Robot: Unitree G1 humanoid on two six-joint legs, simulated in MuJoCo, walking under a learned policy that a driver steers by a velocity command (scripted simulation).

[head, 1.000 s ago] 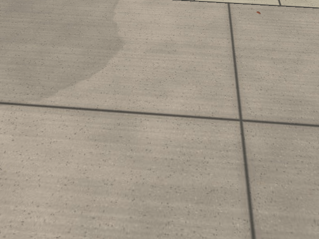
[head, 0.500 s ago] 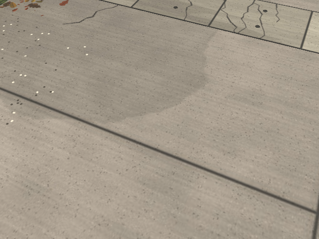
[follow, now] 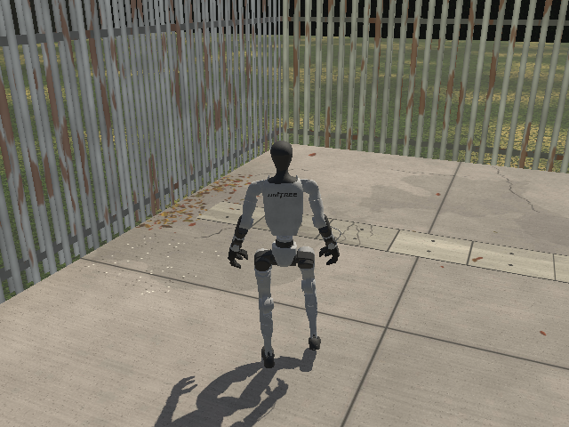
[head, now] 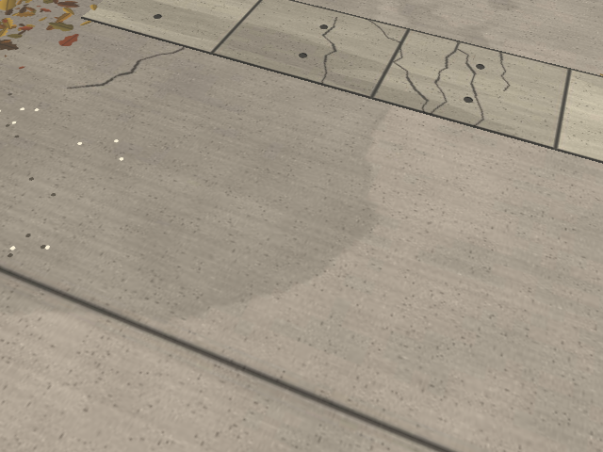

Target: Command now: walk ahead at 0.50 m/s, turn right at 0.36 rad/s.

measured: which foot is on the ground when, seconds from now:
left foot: down 0.00-0.32, up 0.34-0.76, down 0.78-1.00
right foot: up 0.00-0.30, down 0.32-0.78, up 0.80-1.00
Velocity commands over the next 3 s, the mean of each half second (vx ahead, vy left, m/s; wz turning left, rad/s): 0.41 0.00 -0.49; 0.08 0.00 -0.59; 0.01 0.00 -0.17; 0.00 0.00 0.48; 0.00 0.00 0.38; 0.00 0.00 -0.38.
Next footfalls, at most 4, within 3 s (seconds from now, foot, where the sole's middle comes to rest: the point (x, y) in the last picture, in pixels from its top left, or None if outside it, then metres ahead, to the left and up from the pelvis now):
0.32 right None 0.32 -0.16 -0.78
0.78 left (303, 446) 0.50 -0.01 -0.78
1.18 right None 0.30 -0.20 -0.78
1.68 left None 0.41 0.00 -0.78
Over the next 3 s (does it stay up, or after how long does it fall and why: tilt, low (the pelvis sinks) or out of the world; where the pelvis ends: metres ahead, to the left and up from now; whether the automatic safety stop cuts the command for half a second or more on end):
stays up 0.31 -0.11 -0.01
